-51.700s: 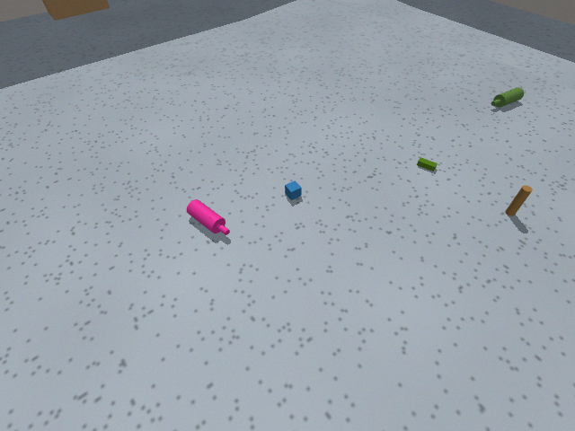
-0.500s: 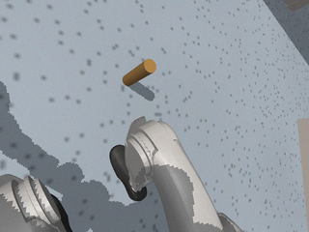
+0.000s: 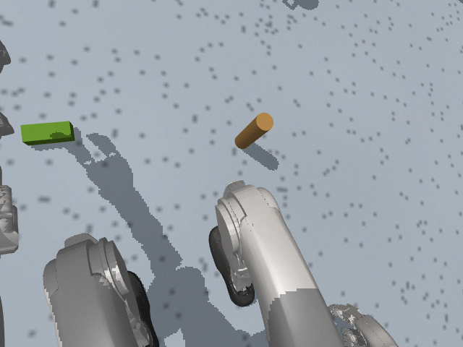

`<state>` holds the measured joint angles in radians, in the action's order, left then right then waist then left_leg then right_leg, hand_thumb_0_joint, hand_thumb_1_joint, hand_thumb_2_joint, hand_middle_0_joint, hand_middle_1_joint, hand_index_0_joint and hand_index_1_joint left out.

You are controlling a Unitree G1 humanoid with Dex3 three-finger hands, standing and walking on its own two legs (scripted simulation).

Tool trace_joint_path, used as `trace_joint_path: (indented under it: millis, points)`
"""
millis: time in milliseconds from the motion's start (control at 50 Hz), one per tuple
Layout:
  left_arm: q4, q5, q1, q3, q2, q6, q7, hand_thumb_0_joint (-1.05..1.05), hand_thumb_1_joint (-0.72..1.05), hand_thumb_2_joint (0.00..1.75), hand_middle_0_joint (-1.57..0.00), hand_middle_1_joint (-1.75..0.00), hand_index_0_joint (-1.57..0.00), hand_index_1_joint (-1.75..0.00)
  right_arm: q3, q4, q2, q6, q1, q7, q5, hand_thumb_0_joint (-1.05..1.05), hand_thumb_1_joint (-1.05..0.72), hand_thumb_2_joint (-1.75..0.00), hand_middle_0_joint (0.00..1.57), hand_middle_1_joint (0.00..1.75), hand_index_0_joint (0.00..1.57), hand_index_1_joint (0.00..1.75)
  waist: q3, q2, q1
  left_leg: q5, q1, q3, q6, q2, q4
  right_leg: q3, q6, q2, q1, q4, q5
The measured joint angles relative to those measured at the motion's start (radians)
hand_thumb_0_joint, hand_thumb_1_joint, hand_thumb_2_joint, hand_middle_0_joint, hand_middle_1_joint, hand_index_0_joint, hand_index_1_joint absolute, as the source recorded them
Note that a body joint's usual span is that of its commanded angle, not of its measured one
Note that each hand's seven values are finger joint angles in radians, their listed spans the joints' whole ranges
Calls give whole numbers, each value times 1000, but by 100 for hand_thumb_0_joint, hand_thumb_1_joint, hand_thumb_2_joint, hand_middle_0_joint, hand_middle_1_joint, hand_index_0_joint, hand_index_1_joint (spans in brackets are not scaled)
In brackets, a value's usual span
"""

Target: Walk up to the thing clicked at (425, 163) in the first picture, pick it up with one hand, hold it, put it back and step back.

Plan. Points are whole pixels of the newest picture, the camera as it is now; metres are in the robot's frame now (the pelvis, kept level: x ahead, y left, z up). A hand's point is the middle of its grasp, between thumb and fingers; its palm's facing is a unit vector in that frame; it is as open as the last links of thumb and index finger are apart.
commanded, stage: withdraw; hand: left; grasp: from above
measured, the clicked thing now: (48, 133) +0.56 +0.23 -0.34
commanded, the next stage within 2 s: home in 0.34 s
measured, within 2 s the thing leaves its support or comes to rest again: neither
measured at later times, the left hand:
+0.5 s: hand out of the picture +0.58 +0.26 -0.18, palm faces -0.34 -0.04 -0.94, open 12.3 cm
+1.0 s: hand out of the picture +0.42 +0.28 -0.02, palm faces -0.28 -0.56 -0.78, open 7.8 cm
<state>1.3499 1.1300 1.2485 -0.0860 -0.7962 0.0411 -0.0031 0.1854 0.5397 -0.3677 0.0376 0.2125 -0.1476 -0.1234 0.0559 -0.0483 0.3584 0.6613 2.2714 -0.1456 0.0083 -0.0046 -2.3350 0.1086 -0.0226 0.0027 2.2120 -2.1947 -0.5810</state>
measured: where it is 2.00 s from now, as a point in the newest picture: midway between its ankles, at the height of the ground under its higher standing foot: (191, 305)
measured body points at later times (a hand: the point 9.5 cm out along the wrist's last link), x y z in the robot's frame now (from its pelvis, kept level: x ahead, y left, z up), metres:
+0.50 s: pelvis +0.01 +0.00 -0.03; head +0.29 +0.07 +0.31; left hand +0.60 +0.26 -0.13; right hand +0.02 -0.25 -0.11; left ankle +0.08 +0.12 -0.32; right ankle +0.13 -0.12 -0.32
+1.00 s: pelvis +0.01 +0.00 +0.09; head +0.20 +0.06 +0.49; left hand +0.43 +0.30 +0.02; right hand +0.13 -0.27 -0.03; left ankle +0.08 +0.12 -0.32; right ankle +0.13 -0.12 -0.32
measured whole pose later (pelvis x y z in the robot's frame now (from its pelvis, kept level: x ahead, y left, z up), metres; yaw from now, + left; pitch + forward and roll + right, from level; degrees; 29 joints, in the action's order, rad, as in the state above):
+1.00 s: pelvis +0.01 +0.00 +0.09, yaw +5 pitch +36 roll -6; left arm 0.75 0.62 0.62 0.01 -0.52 0.13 0.05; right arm -0.01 0.59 -0.31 0.08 0.19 -0.07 -0.02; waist -0.19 -0.05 0.13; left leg 0.65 2.02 -0.08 0.01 -0.02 -2.05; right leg 0.06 -0.03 0.03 1.99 -1.96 -0.60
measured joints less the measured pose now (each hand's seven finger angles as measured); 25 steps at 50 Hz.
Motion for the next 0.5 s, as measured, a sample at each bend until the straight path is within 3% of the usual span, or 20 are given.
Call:
trace_joint_path:
  millis: [40, 100, 200, 280, 340, 420, 500]
  points:
    - [-29, -3, -17, -2, 6, -51, -16, 0, -31, 84, -28, -80, -27, -80, 0, -6, -8, 11, 5, 22, -2, 0, -91, -90, 20, 30, 20, 30, 12, 16, -9, -17, 4, -1, -2, -2, 3, 1, 1, 1, 3, 3, 14]
    - [-44, 17, -35, -5, 9, -123, 15, 0, -28, 82, -30, -78, -30, -78, 3, 0, -13, 22, 8, 50, -10, 0, -91, -90, 20, 30, 20, 30, 21, 46, -13, -34, 19, -5, -3, -5, -5, 4, 2, 2, 15, -4, 31]
    - [24, 94, -37, -7, 9, -185, 170, 0, -26, 80, -32, -76, -32, -76, 8, 29, -8, 14, 2, 69, -21, 0, -90, -90, 20, 30, 20, 30, 19, 79, 2, -43, 62, -9, -2, -12, -44, 7, 1, 5, 50, -38, 36]
    - [120, 137, -7, 16, 1, -162, 299, 0, -26, 79, -31, -76, -31, -76, 11, 47, 16, -22, -2, 65, -27, 0, -91, -90, 20, 30, 20, 30, 16, 93, 25, -38, 94, -2, 2, -12, -69, -1, -2, 5, 83, -65, 31]
    - [169, 152, 19, 45, -13, -124, 362, 0, -26, 79, -31, -75, -31, -75, 22, 58, 37, -51, -1, 57, -28, 0, -91, -90, 20, 30, 20, 30, 2, 92, 41, -28, 117, 6, 4, -10, -79, -9, -3, 4, 111, -80, 22]
    - [178, 145, 46, 75, -42, -72, 378, 0, -24, 76, -34, -72, -34, -72, 34, 69, 63, -72, -1, 44, -27, 0, -91, -90, 20, 30, 20, 30, -11, 81, 54, -6, 129, 12, 1, -7, -88, -16, -7, 2, 132, -95, 3]
    - [133, 111, 57, 89, -72, -33, 324, 0, -19, 75, -35, -70, -35, -70, 36, 71, 79, -72, -3, 32, -29, 0, -90, -90, 20, 30, 21, 30, -12, 62, 49, 22, 116, 10, -3, -4, -94, -14, -8, 0, 126, -103, -20]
